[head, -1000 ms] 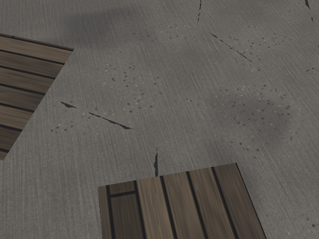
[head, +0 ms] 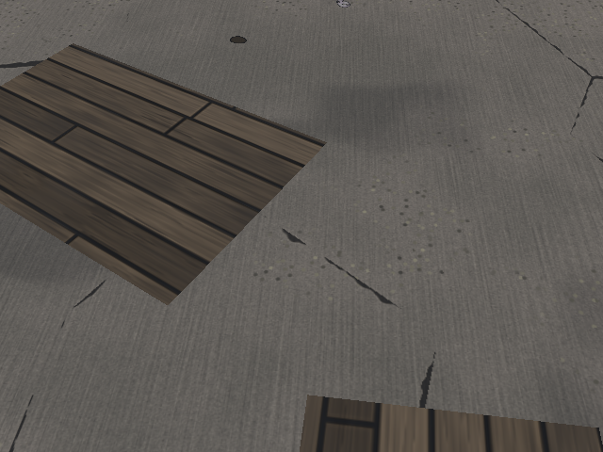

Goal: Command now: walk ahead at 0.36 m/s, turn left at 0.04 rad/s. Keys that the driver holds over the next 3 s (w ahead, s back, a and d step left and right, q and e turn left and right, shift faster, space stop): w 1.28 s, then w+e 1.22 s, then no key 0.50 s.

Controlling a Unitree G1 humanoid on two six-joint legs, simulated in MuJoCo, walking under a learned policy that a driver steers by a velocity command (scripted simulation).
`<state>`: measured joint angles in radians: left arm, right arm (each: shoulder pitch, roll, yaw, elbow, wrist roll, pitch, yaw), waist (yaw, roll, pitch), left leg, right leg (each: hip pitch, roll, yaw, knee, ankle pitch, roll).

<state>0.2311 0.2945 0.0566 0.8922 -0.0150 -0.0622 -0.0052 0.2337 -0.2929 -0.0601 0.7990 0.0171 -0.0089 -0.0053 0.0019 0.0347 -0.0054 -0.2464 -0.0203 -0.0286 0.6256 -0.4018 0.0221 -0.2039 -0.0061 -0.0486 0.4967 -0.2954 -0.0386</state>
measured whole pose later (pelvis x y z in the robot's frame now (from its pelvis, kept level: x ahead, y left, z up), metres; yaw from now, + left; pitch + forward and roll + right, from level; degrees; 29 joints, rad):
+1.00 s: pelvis +0.53 +0.00 -0.01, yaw -1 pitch +2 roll +1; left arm 0.07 0.27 0.04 0.76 -0.01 -0.10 -0.04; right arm 0.35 -0.30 -0.05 0.93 0.01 -0.05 0.00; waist -0.05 0.01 0.04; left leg -0.10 0.00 -0.02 0.79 -0.50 0.02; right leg -0.49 -0.01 -0.04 0.57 -0.11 -0.04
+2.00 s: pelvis +1.06 -0.02 -0.01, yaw -21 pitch +1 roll +2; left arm 0.07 0.26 0.06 0.69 -0.02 -0.02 -0.05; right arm 0.29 -0.30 -0.08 0.92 0.02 -0.05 -0.01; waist -0.07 -0.02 0.05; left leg 0.11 0.04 0.29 0.31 -0.41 -0.06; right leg -0.55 -0.06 -0.06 0.62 -0.12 -0.09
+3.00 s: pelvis +1.45 -0.23 +0.00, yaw -45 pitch +0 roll +1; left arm 0.14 0.25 0.04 0.67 0.01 0.03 0.02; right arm 0.18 -0.27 -0.02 0.90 -0.01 -0.04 0.02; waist -0.05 0.01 0.02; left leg -0.17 0.00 0.04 0.47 -0.30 -0.01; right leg -0.32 -0.01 0.04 0.50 -0.19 0.01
